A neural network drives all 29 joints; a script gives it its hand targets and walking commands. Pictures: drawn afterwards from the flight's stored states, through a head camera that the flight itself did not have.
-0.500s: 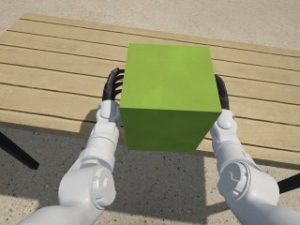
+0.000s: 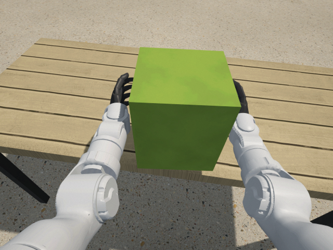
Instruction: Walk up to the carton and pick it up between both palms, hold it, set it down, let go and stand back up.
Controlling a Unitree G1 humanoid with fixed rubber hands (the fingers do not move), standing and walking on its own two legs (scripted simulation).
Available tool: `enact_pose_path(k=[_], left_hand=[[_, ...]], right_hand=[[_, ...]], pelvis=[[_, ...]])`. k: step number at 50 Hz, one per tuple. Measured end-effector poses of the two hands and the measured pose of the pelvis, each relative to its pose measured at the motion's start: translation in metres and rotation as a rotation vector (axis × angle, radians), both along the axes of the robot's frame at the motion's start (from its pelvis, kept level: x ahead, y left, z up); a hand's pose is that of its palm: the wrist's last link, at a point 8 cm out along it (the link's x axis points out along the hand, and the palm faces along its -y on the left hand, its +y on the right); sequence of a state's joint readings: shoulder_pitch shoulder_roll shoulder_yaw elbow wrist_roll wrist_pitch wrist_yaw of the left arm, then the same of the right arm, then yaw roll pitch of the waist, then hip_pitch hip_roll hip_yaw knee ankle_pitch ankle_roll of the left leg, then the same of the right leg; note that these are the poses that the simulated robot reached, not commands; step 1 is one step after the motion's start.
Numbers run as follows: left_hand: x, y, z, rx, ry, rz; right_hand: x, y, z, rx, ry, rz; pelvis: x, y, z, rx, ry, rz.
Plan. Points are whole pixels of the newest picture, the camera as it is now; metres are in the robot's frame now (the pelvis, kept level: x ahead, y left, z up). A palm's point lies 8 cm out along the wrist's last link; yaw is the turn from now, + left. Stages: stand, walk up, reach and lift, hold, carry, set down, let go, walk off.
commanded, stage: reach and lift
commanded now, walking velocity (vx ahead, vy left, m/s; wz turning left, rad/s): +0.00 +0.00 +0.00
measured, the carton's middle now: (178, 112) +0.43 +0.00 +0.08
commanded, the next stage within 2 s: none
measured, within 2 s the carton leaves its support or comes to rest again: neither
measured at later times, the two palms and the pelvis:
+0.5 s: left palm (103, 107) +0.38 +0.17 +0.14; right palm (236, 116) +0.38 -0.13 +0.14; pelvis -0.02 +0.03 +0.00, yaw +1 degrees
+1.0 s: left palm (95, 98) +0.37 +0.18 +0.18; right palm (238, 112) +0.37 -0.12 +0.16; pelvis -0.03 +0.02 +0.00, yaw +2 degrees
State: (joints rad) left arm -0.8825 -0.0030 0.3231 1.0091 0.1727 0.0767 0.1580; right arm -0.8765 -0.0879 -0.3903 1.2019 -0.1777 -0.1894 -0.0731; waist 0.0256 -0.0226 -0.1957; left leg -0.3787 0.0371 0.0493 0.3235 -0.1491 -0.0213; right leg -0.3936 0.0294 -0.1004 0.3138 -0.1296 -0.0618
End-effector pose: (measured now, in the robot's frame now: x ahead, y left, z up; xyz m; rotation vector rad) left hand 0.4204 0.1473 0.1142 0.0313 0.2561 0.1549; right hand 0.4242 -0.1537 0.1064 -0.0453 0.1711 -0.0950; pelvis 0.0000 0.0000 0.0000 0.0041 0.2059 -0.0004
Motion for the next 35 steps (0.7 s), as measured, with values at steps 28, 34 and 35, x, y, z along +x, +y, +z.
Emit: enact_pose_path(k=[28,34,35], left_hand=[[-0.041,0.025,0.041,0.003,-0.036,-0.034],[-0.044,0.024,0.061,-0.003,-0.008,-0.027],[-0.045,0.025,0.064,-0.003,-0.01,-0.023]], right_hand=[[-0.05,0.024,0.046,0.016,-0.044,-0.035],[-0.051,0.024,0.063,0.024,-0.013,-0.029],[-0.051,0.025,0.065,0.029,-0.015,-0.027]], pelvis=[[-0.022,0.029,0.002,-0.025,-0.215,0.019],[-0.03,0.026,0.003,-0.014,-0.242,0.011],[-0.03,0.026,0.003,-0.013,-0.242,0.011]])
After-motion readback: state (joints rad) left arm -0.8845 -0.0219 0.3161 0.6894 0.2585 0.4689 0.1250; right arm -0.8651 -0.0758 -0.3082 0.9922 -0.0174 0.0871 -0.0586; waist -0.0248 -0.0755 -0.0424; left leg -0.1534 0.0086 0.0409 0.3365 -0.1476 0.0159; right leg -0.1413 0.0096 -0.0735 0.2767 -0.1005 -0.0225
